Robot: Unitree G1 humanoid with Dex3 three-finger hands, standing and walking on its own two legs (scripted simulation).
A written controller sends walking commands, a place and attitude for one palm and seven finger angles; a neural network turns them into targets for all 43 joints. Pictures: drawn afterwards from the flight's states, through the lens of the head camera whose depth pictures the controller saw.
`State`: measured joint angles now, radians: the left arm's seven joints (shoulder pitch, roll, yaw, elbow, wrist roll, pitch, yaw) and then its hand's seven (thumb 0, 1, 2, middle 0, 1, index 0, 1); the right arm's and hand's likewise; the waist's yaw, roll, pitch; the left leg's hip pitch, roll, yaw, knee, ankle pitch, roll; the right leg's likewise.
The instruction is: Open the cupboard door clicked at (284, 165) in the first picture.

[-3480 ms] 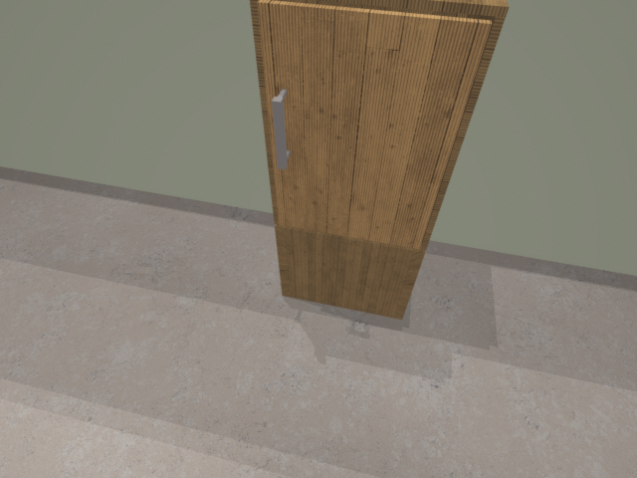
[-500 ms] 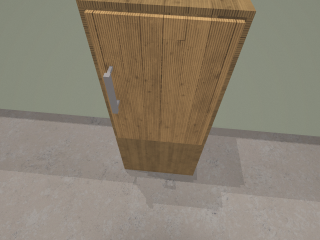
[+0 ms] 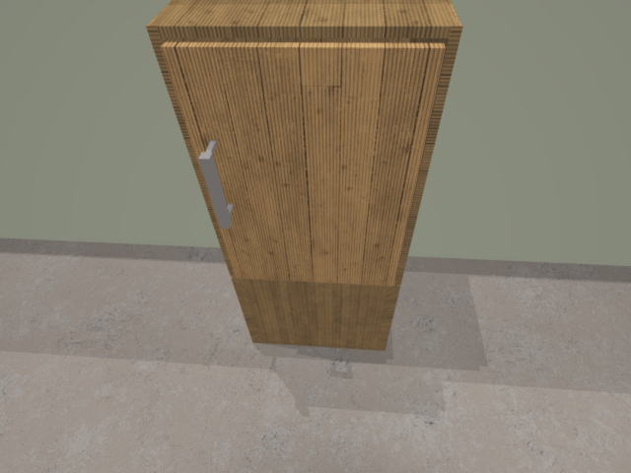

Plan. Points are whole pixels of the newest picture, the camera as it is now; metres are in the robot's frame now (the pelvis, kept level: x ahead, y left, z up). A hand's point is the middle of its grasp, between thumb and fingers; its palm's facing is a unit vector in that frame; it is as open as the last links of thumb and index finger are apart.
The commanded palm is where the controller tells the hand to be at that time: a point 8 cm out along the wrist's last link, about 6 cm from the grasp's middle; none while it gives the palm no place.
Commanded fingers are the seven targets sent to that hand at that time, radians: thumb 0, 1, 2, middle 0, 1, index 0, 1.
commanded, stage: come to a stop and stand still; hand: left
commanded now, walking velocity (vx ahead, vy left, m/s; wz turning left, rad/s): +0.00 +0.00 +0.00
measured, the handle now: (219, 186) +0.60 +0.22 +0.00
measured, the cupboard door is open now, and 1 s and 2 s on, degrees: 0 0 0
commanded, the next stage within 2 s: look again from close up in 0.76 s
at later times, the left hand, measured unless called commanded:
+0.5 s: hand out of the picture +0.08 +0.19 -0.17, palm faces -0.01 -0.97 -0.23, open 7.4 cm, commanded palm none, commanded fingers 0.00 0.90 0.90 -0.20 -0.30 -0.20 -0.30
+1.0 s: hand out of the picture +0.09 +0.20 -0.17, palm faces +0.00 -0.97 -0.25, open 7.4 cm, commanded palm none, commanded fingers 0.00 0.90 0.90 -0.20 -0.30 -0.20 -0.30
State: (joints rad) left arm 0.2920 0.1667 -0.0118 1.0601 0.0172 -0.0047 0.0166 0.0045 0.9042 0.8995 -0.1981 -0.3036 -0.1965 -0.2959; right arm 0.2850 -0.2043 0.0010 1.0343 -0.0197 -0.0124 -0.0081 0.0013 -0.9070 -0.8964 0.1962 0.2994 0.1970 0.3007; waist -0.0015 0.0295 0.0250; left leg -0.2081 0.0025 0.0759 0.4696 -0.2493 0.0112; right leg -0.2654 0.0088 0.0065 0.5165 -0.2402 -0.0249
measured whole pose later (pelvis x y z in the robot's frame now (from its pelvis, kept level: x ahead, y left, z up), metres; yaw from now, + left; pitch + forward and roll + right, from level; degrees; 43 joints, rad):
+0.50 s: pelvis +0.03 +0.00 +0.00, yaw +0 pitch +0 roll +1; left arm 0.19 0.20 0.00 1.08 0.01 -0.02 0.02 0.00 0.90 0.90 -0.20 -0.30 -0.20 -0.30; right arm 0.23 -0.20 0.01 1.10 -0.02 -0.04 -0.02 0.00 -0.90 -0.90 0.20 0.30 0.20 0.30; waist 0.00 0.00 0.03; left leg -0.16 0.02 0.07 0.44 -0.28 0.00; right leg -0.21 0.02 0.00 0.48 -0.27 -0.03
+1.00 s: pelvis +0.05 -0.01 +0.00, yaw +0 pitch +0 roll +1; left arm 0.19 0.23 0.00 1.09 0.01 -0.02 0.01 0.00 0.90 0.90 -0.20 -0.30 -0.20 -0.30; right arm 0.18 -0.23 0.00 1.11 -0.02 -0.03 -0.02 0.00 -0.90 -0.90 0.20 0.30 0.20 0.30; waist 0.01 -0.01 0.04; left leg -0.12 0.02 0.07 0.41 -0.29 -0.01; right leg -0.17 0.03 0.00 0.45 -0.28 -0.04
